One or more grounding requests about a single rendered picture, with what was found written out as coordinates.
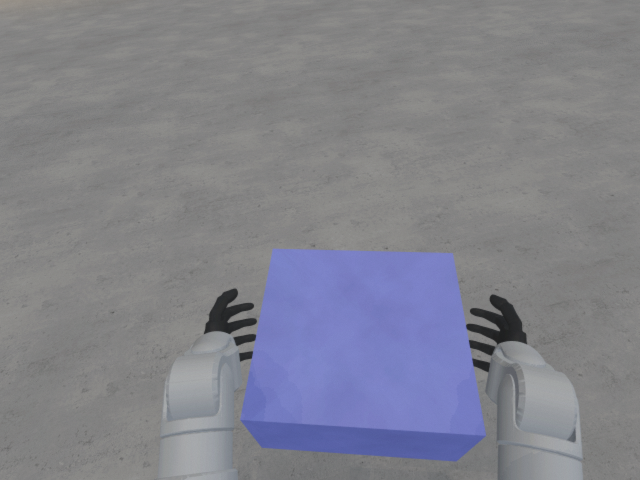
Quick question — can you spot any robot right forearm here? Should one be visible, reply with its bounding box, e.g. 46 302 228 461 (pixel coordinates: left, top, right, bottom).
485 341 583 480

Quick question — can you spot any robot left forearm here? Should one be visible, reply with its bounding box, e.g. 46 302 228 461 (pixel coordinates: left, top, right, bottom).
154 331 242 480

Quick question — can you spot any carton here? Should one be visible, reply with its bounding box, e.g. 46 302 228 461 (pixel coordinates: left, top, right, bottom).
240 249 486 461

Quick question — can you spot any left robot hand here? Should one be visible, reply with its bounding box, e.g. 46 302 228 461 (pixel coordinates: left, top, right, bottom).
204 289 257 362

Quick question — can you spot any right robot hand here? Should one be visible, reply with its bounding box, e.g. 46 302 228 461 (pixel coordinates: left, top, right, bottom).
466 295 527 372

